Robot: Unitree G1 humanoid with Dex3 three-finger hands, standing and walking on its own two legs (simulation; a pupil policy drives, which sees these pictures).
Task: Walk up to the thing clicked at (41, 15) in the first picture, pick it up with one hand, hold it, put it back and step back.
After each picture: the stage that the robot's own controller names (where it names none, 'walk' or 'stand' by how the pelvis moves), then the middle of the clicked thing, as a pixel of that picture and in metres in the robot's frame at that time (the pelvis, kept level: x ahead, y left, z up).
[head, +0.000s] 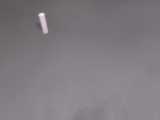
stand; (43, 23) +1.65 +0.49 -0.66
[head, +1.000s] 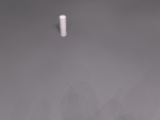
walk; (63, 26) +1.56 +0.23 -0.63
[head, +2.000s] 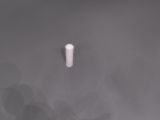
walk; (69, 56) +1.03 +0.11 -0.65
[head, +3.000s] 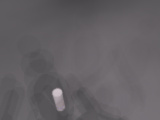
walk; (59, 100) +0.59 +0.19 -0.64
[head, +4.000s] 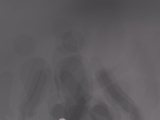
walk; out of the picture +0.36 +0.20 -0.64
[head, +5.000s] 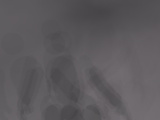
stand; out of the picture +0.31 +0.17 -0.65
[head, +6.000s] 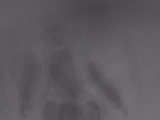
stand; out of the picture +0.30 +0.18 -0.66
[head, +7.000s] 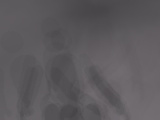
stand; out of the picture +0.31 +0.19 -0.66
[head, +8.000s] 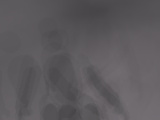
stand; out of the picture +0.30 +0.19 -0.66
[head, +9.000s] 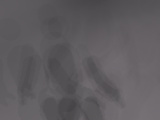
go down; out of the picture +0.32 +0.18 -0.65
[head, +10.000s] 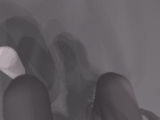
go down; (12, 66) +0.38 +0.24 -0.23
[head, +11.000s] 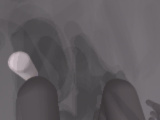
close in; (26, 69) +0.37 +0.24 -0.25
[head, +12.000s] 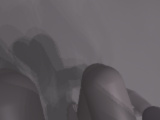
close in; out of the picture +0.34 +0.28 -0.15
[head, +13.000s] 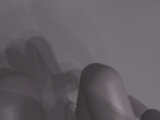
lift; out of the picture +0.36 +0.28 -0.15
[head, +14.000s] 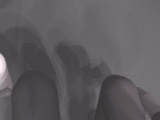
lift; out of the picture +0.29 +0.28 -0.05
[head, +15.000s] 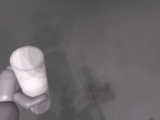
lift; (35, 85) +0.30 +0.15 +0.07
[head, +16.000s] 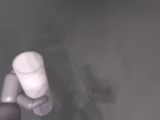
hold; (37, 88) +0.30 +0.16 +0.05
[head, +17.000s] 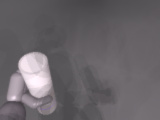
hold; (41, 88) +0.31 +0.15 +0.05
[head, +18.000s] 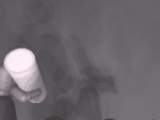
crouch; (30, 80) +0.34 +0.18 -0.01
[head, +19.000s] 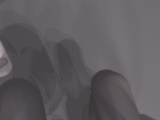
lower; out of the picture +0.41 +0.25 -0.09
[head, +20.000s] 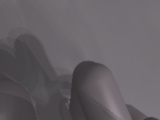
lower; out of the picture +0.40 +0.28 -0.15
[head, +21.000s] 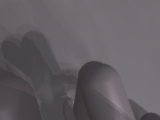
lower; out of the picture +0.38 +0.29 -0.15
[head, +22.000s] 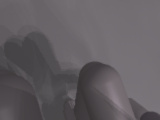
lower; out of the picture +0.36 +0.29 -0.15
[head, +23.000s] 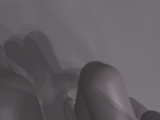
lower; out of the picture +0.36 +0.29 -0.15
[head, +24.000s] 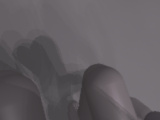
open; out of the picture +0.36 +0.26 -0.16
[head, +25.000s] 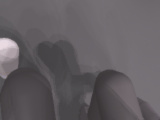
stand; (7, 62) +0.37 +0.25 -0.18
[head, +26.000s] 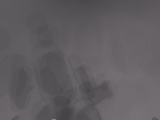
stand; out of the picture +0.32 +0.16 -0.56
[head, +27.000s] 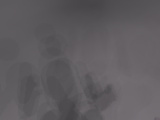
stand; out of the picture +0.34 +0.17 -0.60
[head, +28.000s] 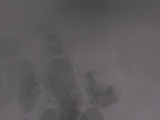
stand; out of the picture +0.34 +0.17 -0.60
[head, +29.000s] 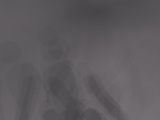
stand; out of the picture +0.36 +0.15 -0.65
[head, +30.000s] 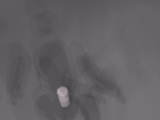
walk; (63, 97) +0.48 +0.14 -0.64
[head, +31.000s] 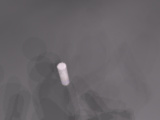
walk; (63, 74) +0.74 +0.22 -0.63
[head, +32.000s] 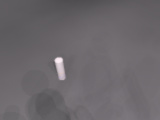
stand; (60, 69) +0.93 +0.24 -0.63
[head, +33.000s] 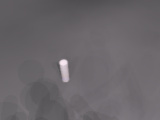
stand; (64, 71) +0.90 +0.18 -0.66
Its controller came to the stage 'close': yes
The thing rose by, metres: 0.68
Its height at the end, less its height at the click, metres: +0.00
